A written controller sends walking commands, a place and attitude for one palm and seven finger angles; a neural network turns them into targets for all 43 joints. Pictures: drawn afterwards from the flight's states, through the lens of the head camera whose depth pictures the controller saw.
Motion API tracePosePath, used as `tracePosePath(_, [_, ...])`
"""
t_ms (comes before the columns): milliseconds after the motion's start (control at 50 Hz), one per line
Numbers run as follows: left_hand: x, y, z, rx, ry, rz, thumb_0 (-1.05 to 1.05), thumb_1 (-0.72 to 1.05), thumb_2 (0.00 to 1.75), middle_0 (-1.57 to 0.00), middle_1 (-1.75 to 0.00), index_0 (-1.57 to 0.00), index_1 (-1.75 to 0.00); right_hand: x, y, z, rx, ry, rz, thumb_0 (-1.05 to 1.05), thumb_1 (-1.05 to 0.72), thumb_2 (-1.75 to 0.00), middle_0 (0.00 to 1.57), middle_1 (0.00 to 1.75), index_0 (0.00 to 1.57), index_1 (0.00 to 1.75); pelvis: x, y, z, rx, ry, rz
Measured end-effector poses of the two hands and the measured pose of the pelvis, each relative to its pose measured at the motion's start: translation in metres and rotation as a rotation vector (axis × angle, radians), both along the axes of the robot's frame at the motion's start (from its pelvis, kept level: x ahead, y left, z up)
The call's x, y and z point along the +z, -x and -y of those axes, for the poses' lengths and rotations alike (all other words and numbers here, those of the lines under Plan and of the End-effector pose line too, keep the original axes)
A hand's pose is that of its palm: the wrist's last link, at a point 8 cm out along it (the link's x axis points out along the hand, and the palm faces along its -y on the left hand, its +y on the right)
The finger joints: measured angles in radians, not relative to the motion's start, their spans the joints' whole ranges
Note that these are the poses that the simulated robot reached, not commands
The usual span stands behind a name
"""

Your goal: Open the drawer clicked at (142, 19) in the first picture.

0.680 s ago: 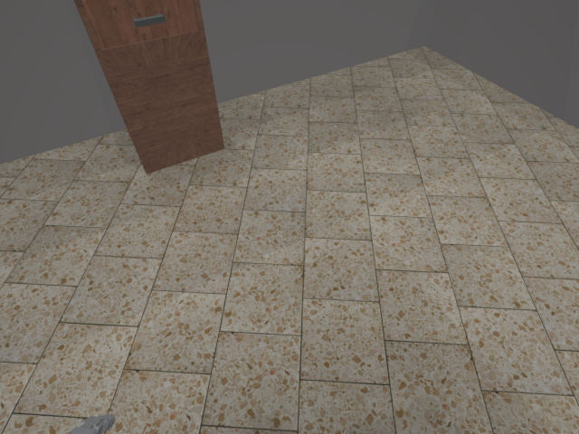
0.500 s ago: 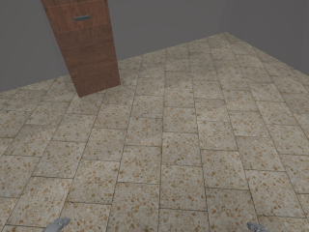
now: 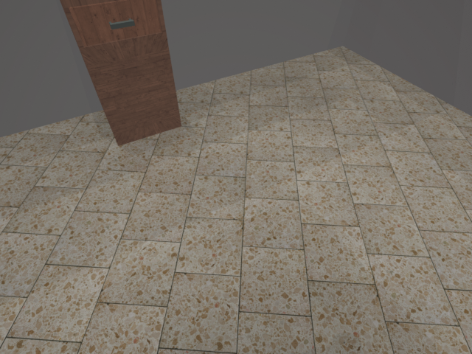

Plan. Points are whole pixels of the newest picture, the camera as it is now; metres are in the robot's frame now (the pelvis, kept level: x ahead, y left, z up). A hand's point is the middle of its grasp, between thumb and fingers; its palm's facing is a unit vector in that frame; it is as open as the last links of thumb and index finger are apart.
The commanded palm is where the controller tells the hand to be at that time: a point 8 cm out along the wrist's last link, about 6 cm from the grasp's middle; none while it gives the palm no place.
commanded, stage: stand and wait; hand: left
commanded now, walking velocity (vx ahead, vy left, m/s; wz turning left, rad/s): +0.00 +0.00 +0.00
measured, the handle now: (121, 23) +1.49 +0.65 -0.05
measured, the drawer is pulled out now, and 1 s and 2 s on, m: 0.00 0.00 0.00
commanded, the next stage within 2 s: look at it before walking up in 0.34 s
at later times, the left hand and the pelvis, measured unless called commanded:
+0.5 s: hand out of the picture +0.05 +0.24 -0.16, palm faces -0.03 -0.95 -0.32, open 7.4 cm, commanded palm none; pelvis -0.02 +0.00 +0.00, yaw +0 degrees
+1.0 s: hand out of the picture +0.04 +0.25 -0.16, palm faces -0.03 -0.95 -0.33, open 7.4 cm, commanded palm none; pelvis -0.02 +0.01 +0.00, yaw +0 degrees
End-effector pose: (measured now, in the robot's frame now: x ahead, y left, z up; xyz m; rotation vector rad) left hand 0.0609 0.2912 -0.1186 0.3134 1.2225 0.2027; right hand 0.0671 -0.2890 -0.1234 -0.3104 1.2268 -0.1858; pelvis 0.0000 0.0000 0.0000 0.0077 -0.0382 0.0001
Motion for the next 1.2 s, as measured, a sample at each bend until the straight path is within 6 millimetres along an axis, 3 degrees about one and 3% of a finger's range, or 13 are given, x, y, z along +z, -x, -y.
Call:
tracePosePath(560, [-0.003, 0.016, 0.003, -0.016, 0.025, 0.004, 0.01, 0.9, 0.9, -0.21, -0.3, -0.2, -0.3, 0.002, 0.027, -0.01, -0.014, -0.013, -0.009, 0.01, -0.91, -0.9, 0.2, 0.3, 0.21, 0.3, 0.002, 0.019, -0.005, -0.006, 0.003, 0.002])
tracePosePath(1080, [-0.003, 0.02, -0.007, -0.01, 0.017, -0.016, 0.01, 0.9, 0.9, -0.21, -0.3, -0.2, -0.3, 0.002, 0.018, -0.017, -0.005, -0.016, -0.005, 0.01, -0.91, -0.9, 0.2, 0.3, 0.21, 0.3, 0.003, 0.016, -0.012, -0.004, 0.003, -0.002])
tracePosePath(1200, [-0.012, 0.024, 0.004, 0.007, 0.045, -0.037, 0.01, 0.91, 0.9, -0.2, -0.3, -0.2, -0.3, -0.006, 0.022, -0.029, -0.015, -0.04, -0.027, 0.01, -0.91, -0.9, 0.2, 0.3, 0.2, 0.3, -0.001, 0.005, -0.012, -0.008, 0.004, -0.009])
